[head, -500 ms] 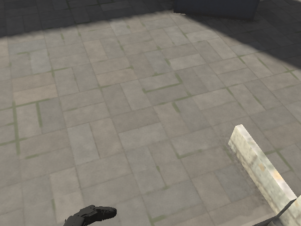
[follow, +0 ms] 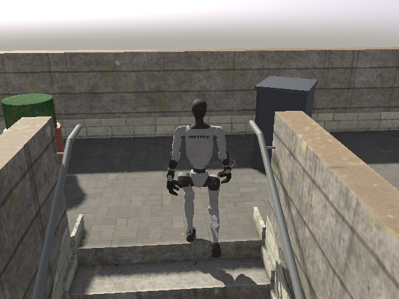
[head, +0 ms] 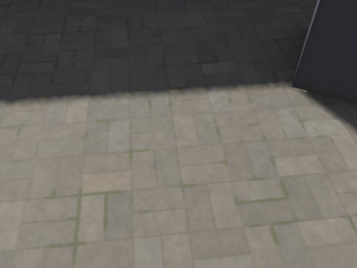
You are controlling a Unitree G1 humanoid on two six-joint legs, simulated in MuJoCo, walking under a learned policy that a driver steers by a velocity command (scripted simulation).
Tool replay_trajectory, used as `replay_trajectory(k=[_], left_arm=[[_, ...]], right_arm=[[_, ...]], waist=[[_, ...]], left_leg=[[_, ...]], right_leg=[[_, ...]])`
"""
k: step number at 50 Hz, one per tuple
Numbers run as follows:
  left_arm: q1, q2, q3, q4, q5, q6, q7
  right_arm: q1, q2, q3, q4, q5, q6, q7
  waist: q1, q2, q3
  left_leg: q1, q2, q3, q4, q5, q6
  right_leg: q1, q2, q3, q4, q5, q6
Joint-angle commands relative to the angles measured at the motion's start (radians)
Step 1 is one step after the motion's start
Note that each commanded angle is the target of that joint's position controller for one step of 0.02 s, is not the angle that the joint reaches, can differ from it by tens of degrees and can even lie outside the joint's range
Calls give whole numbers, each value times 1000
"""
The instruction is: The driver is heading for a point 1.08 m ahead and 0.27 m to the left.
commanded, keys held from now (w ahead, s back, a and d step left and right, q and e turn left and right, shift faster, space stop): w+q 0.78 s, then w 0.22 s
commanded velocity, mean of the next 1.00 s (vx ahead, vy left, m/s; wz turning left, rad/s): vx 0.50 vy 0.00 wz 0.55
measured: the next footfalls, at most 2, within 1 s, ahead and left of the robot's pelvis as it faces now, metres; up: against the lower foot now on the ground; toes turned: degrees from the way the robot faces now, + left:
right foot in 0.32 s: +0.37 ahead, -0.15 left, +0.00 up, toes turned +10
left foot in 0.90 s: +0.51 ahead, +0.22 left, +0.00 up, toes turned +35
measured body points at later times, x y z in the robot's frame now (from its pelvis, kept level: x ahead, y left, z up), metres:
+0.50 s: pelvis +0.27 -0.06 +0.11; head +0.27 -0.06 +0.56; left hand +0.30 +0.21 -0.01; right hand +0.47 -0.27 -0.01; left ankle +0.21 +0.06 -0.51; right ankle +0.33 -0.16 -0.63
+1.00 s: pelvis +0.47 +0.09 +0.10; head +0.50 +0.11 +0.55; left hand +0.35 +0.33 -0.04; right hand +0.74 -0.03 -0.01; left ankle +0.48 +0.19 -0.63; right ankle +0.44 -0.11 -0.50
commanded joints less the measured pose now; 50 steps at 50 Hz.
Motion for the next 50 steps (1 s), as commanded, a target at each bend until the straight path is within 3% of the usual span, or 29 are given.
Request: replay_trajectory(k=[1, 3, 5, 7, 9, 10, 11, 13, 15, 16, 17, 18, 19, 20, 22, 24, 28, 32, 35, 36, 37, 39, 42, 44, 45, 46, 47, 48, 50], left_arm=[[-87, -35, -9, -141, -17, -11, 35], [-158, -9, -23, -196, -10, 2, 54], [-170, 54, -8, -206, -1, 15, 68], [-214, 88, 9, -232, -18, 3, 82], [-267, 75, -1, -321, -11, 10, 80], [-307, 62, -7, -340, -26, 17, 71], [-347, 29, -17, -361, -43, 29, 59], [-370, 45, -9, -349, -45, 40, 50], [-353, 114, 26, -344, -60, 13, 76], [-268, 169, 57, -343, -90, -12, 96], [-37, 215, 68, -296, -84, -35, 110], [160, 246, 73, -241, -89, -32, 94], [186, 199, 77, -197, -60, -26, 89], [100, 192, 77, -198, -61, -14, 91], [-35, 21, 23, -232, -67, -3, 98], [-65, -60, 8, -220, -50, 3, 111], [-1, 23, 40, -182, 10, -23, 121], [71, -12, 7, -130, 17, -49, 96], [156, 21, -1, -93, 12, -60, 87], [96, 170, 55, -99, -108, -15, 117], [136, 177, 61, -96, -125, 4, 130], [162, 158, 69, -79, -104, 24, 143], [187, 168, 91, -61, -110, 37, 143], [160, 175, 95, -67, -120, 47, 152], [108, 158, 91, -107, -101, 34, 152], [215, 24, 46, -152, -86, -2, 126], [144, 70, 64, -137, -138, -39, 112], [24, 93, 76, -167, -169, -46, 113], [-75, 110, 85, -192, -124, -30, 145]], right_arm=[[235, -98, -40, 126, -2, -16, -12], [96, 14, -7, 145, 5, -19, -19], [61, 4, -1, 158, -12, -46, -17], [-20, -51, -7, 81, -25, -84, -21], [20, -95, -20, 67, 3, -129, -35], [27, -143, -39, 61, 42, -138, -37], [116, -182, -54, 77, 38, -127, -27], [253, -204, -81, 116, 38, -102, 2], [284, -179, -86, 124, 31, -96, 14], [279, -169, -86, 108, 25, -91, 17], [221, -92, -68, 58, 24, -93, 18], [305, 14, -39, 8, 6, -98, 12], [168, -63, -66, 11, 13, -83, 16], [103, -58, -66, 10, 14, -78, 9], [142, -80, -69, 51, -6, -71, -16], [47, -43, -64, 26, -12, -71, 6], [-1, -32, -48, 8, 1, -44, 52], [-64, -41, -47, -14, -16, -24, 60], [-142, -49, -49, -45, -26, 0, 64], [-233, -65, -58, -126, 134, 21, 28], [-279, -61, -49, -158, 136, 29, 17], [-284, -49, -54, -194, 99, 45, 9], [-234, -54, -69, -213, 70, 45, 4], [43, -126, -116, -139, 60, 30, -4], [241, -229, -150, -76, 57, 31, -25], [264, -341, -157, -61, 54, 27, -35], [353, -250, -141, -45, 40, 32, -43], [301, -201, -127, -38, 36, 24, -45], [84, -117, -100, -75, 47, 6, -46]], waist=[[-9, 49, -24], [63, -5, -40], [103, 12, -19], [111, 53, 23], [93, 32, 21], [84, -5, 52], [36, 48, 66], [-13, 106, 76], [0, 130, 64], [37, 131, -12], [114, 6, -207], [131, -367, -437], [174, -241, -172], [145, -137, 16], [71, -59, 43], [53, -18, 45], [73, 12, 118], [50, 17, 137], [64, -3, 172], [72, 15, 218], [98, 11, 221], [96, -34, 242], [65, -94, 195], [-82, -62, 57], [-146, 30, -55], [-34, 297, -195], [-103, 208, -279], [-101, 197, -149], [-7, 111, -9]], left_leg=[[451, 222, -776, -675, 189, 239], [415, 180, -636, -651, 255, 211], [363, 139, -494, -691, 315, 192], [171, 104, -392, -804, 315, 162], [121, 110, -351, -864, 405, 103], [50, 69, -307, -873, 371, 74], [85, 96, -346, -877, 387, 103], [360, 156, -410, -830, 541, 144], [528, 193, -467, -738, 680, 117], [544, 180, -469, -651, 778, 68], [412, 78, -384, -388, 700, -7], [16, -89, -290, -91, 136, -82], [-214, -21, -247, 105, -6, -57], [-261, 46, -242, 225, 169, -11], [-85, 148, -221, 135, 335, 6], [2, 202, -189, 69, 323, -6], [-69, 218, -188, -56, 508, -15], [-27, 248, -157, -213, 723, 2], [34, 245, -107, -332, 730, 8], [46, 219, -94, -395, 627, -18], [76, 215, -73, -436, 597, -27], [112, 212, -50, -500, 539, -17], [254, 122, 52, -571, 317, 31], [633, 53, 56, -735, 425, 87], [1000, 192, -158, -647, 661, 118], [1305, 464, -644, -733, 684, 305], [1266, 493, -747, -882, 550, 319], [1155, 449, -576, -888, 541, 259], [794, 373, -384, -922, 579, 173]], right_leg=[[-576, 115, 199, 572, -17, -42], [-682, 94, 178, 589, -115, -70], [-673, 61, 101, 433, -174, -53], [-409, 5, 10, 195, -158, 7], [-179, -89, 47, -210, -72, 71], [-16, -67, -3, -461, -68, 110], [52, -41, -43, -536, -68, 147], [-23, 21, -100, -678, 33, 157], [18, 31, -97, -812, 10, 110], [187, 3, -72, -785, 53, 43], [536, -153, 87, -739, 212, -111], [1019, -361, 537, -870, 140, -365], [843, -380, 672, -1050, -278, -262], [626, -339, 558, -1087, -539, -164], [408, -300, 320, -1154, -310, -145], [361, -271, 187, -1213, -135, -145], [343, -243, -49, -1262, -10, -164], [307, -245, -191, -1256, 120, -163], [353, -259, -241, -1262, 123, -153], [337, -203, -291, -1246, 70, -45], [362, -216, -292, -1246, 47, -34], [422, -240, -305, -1213, 121, -25], [523, -258, -302, -1039, 612, -44], [433, -214, -326, -692, 761, -14], [111, -158, -311, -383, 381, 27], [-288, 24, -216, -13, -522, 89], [-361, 34, -17, 131, -547, 73], [-454, -15, -28, 172, -463, 53], [-364, -94, -14, 20, -295, 42]])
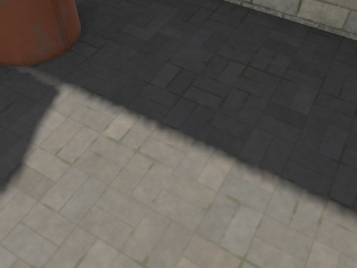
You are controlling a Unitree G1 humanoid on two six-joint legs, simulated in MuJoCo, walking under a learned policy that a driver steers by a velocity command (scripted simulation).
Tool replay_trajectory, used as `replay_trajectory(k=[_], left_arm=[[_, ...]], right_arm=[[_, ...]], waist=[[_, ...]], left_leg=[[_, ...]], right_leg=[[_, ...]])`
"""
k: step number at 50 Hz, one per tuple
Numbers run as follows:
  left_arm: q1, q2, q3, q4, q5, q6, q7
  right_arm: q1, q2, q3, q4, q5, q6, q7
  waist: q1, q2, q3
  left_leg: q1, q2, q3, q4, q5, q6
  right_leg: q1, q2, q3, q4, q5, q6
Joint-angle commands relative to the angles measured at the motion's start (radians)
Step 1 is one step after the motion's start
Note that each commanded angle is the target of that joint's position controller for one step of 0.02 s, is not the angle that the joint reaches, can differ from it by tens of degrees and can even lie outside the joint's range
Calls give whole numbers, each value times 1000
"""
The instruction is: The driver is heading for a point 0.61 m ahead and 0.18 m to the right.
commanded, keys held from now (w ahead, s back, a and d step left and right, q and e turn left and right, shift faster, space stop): w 0.68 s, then w+e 0.10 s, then no key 0.22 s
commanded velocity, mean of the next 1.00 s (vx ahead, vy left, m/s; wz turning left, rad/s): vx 0.46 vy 0.00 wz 0.02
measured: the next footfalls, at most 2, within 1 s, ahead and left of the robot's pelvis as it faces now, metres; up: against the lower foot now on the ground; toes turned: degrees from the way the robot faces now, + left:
right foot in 0.42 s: +0.38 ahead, -0.15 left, +0.00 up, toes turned -1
left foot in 0.92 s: +0.64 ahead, +0.08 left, +0.00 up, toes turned -1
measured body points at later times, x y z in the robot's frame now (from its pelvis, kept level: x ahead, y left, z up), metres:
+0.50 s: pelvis +0.26 -0.06 +0.00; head +0.30 -0.07 +0.45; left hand +0.42 +0.19 -0.11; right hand +0.31 -0.33 -0.14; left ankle +0.11 +0.08 -0.64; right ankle +0.34 -0.15 -0.73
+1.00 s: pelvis +0.50 -0.02 +0.00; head +0.54 -0.01 +0.45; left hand +0.52 +0.25 -0.15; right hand +0.70 -0.26 -0.09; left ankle +0.60 +0.08 -0.73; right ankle +0.36 -0.15 -0.66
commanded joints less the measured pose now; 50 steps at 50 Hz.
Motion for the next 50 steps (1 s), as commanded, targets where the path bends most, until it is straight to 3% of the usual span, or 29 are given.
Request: replay_trajectory(k=[1, 3, 5, 7, 11, 15, 17, 19, 20, 21, 22, 23, 24, 25, 26, 28, 32, 37, 40, 43, 45, 46, 47, 48, 49, 50], left_arm=[[-69, 67, 19, -99, 11, -4, 19], [-46, 37, 18, -100, 18, 20, 18], [-107, 40, 15, -116, 33, 28, 19], [-184, 31, 6, -132, 48, 25, 7], [-327, 32, 1, -151, 37, 20, -14], [-431, 37, -7, -174, 25, 20, -38], [-438, 49, -7, -185, 25, 12, -53], [-343, 86, 7, -160, 32, 3, -60], [-193, 127, 29, -103, 36, 0, -57], [0, 202, 50, -63, 47, -3, -51], [76, 264, 63, -42, 46, 3, -51], [97, 181, 38, -47, 30, 12, -45], [10, 140, 27, -70, 29, 15, -38], [-65, 117, 19, -92, 41, 18, -37], [-115, 91, 13, -97, 49, 18, -41], [-133, 52, 1, -88, 55, 10, -47], [-78, 117, 18, -66, 44, 2, -30], [-5, 127, 23, -41, 24, 12, -19], [47, 135, 27, -13, 20, 25, -15], [46, 132, 30, -4, 21, 43, -9], [10, 123, 28, -17, 19, 45, -5], [-14, 94, 16, -44, 36, 38, -3], [118, 5, -12, -31, 48, 23, -8], [179, 43, -8, -4, 32, 18, -18], [125, 105, 11, -11, 7, 26, -18], [31, 108, 13, -32, 8, 40, -10]], right_arm=[[46, -51, -12, -24, -17, -30, -10], [54, -65, -12, -4, -18, -45, -10], [95, -105, -19, 11, -17, -52, -24], [137, -110, -20, 27, -11, -53, -40], [193, -147, -27, 48, 5, -65, -43], [262, -150, -31, 86, 14, -55, -39], [260, -159, -37, 91, 10, -47, -41], [217, -176, -41, 81, 14, -39, -43], [214, -147, -32, 76, 15, -35, -44], [204, -117, -17, 51, 1, -37, -47], [311, -15, 12, 41, -3, -61, -35], [271, -93, -4, 51, 6, -83, -26], [189, -136, -15, 31, 25, -92, -23], [126, -130, -12, 17, 24, -89, -29], [93, -122, -17, 8, 8, -82, -37], [122, -95, -20, 2, 2, -58, -44], [46, -65, -11, -27, -5, -42, -47], [-115, -47, 1, -62, 3, -49, -36], [-199, -51, 5, -83, 8, -60, -22], [-187, -70, 1, -86, -2, -76, -8], [-28, -120, -20, -29, -24, -83, -14], [113, -188, -37, 0, -42, -86, -23], [190, -233, -39, 9, -52, -72, -29], [241, -178, -25, 24, -24, -57, -24], [183, -161, -21, 15, -13, -45, -22], [98, -132, -11, -4, -12, -41, -26]], waist=[[-17, 58, -143], [28, 59, -102], [27, 50, -61], [12, 45, -53], [-28, 56, -41], [-80, 74, -4], [-71, 90, -5], [-7, 105, -60], [46, 83, -143], [109, -14, -284], [61, -295, -395], [91, -264, -414], [89, -195, -289], [64, -98, -213], [34, -56, -148], [-21, -79, -122], [-22, -45, -76], [24, -62, -38], [55, -73, 0], [38, -110, -37], [-38, -105, -135], [-86, -39, -254], [-68, 197, -399], [-83, 252, -515], [-77, 184, -417], [-64, 110, -307]], left_leg=[[279, 262, -319, -287, 230, 196], [163, 255, -292, -345, 148, 196], [115, 249, -259, -383, 169, 202], [123, 228, -212, -385, 209, 188], [151, 207, -154, -393, 201, 152], [332, 251, -179, -337, 182, 141], [386, 274, -188, -288, 238, 127], [382, 250, -163, -175, 450, 96], [354, 194, -119, -13, 577, 73], [163, 132, -60, 286, 399, 31], [-260, -36, -40, 648, -191, -44], [-394, -13, -167, 798, -337, -38], [-464, 42, -160, 833, -259, -24], [-433, 95, -127, 796, -168, -18], [-381, 123, -119, 726, -119, -19], [-280, 152, -126, 644, -81, -17], [-321, 168, -102, 428, 38, -49], [-234, 117, -70, 114, 235, -68], [-203, 81, -52, 8, 242, -75], [-126, 48, -48, -85, 203, -39], [129, 24, -26, -165, 351, 9], [395, 157, -137, -78, 725, 65], [759, 425, -405, -14, 1061, 237], [783, 477, -536, -57, 986, 306], [679, 431, -469, -99, 785, 277], [543, 375, -393, -139, 646, 233]], right_leg=[[-329, -63, 91, 33, 132, -38], [-302, -72, 89, -49, 153, -30], [-345, -72, 88, -154, 242, -12], [-361, -66, 86, -304, 384, -4], [-273, -4, 47, -580, 530, 2], [-321, 16, 43, -701, 470, -26], [-300, 31, 30, -740, 367, -62], [-117, 82, -17, -804, 328, -99], [84, 102, -27, -810, 349, -123], [387, -60, 160, -777, 447, -189], [742, -280, 609, -880, 320, -352], [764, -279, 746, -966, 193, -348], [661, -247, 594, -972, 180, -299], [507, -209, 471, -989, 249, -274], [361, -179, 401, -1018, 333, -263], [236, -138, 320, -1071, 389, -253], [216, -135, 228, -1136, 492, -251], [217, -76, 142, -1141, 480, -207], [259, -87, 152, -1095, 492, -207], [344, -95, 163, -956, 688, -168], [319, -29, 133, -791, 815, -113], [171, 32, 91, -593, 637, -65], [-155, 148, 45, -243, 22, 7], [-211, 154, 163, -93, -275, 23], [-283, 111, 163, -20, -237, 29], [-310, 73, 123, -38, -169, 32]])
